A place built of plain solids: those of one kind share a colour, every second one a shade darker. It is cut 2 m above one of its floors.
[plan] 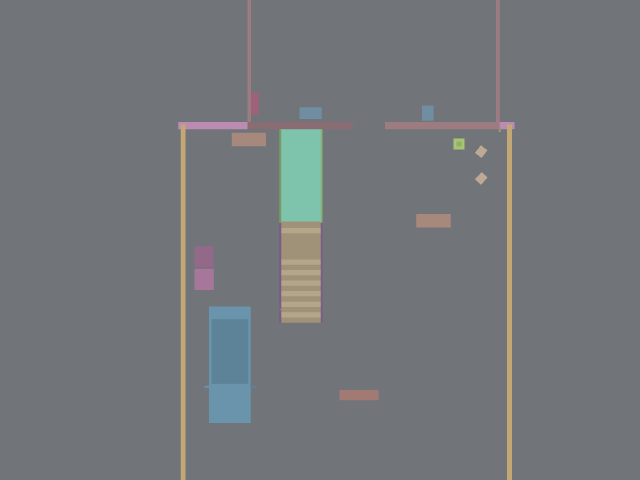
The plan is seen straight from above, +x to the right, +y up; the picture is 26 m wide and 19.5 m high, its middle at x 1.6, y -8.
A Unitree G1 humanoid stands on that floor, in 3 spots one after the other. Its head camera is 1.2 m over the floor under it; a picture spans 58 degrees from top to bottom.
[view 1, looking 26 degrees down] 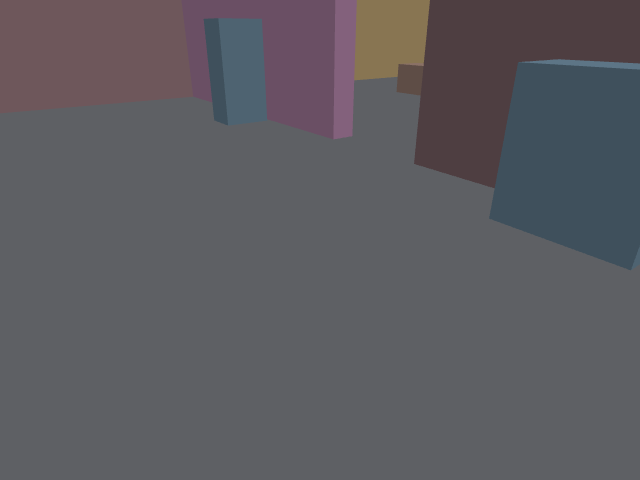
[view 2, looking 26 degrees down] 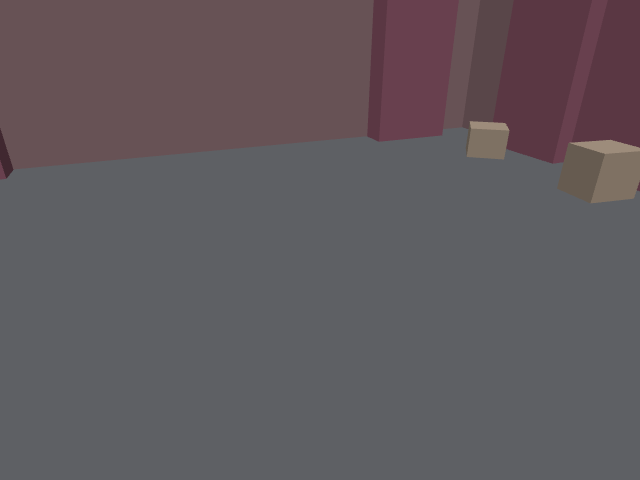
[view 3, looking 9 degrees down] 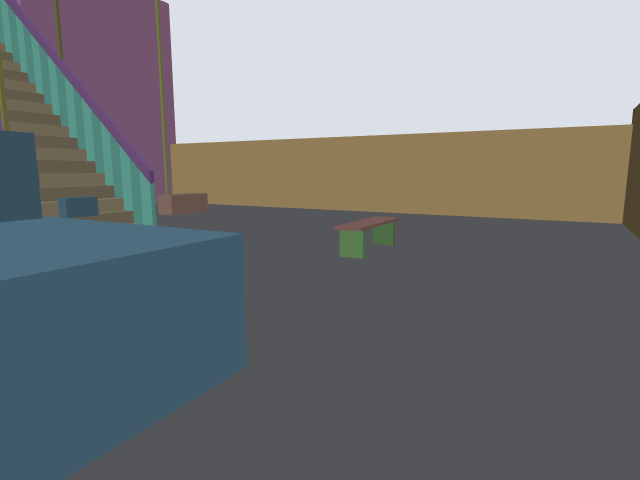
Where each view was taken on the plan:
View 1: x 0.10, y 0.00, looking -36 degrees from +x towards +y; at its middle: ground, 2.74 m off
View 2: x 3.59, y -0.81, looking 158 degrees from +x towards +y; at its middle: ground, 2.74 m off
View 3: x -2.91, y -16.82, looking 29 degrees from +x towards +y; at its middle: ground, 7.67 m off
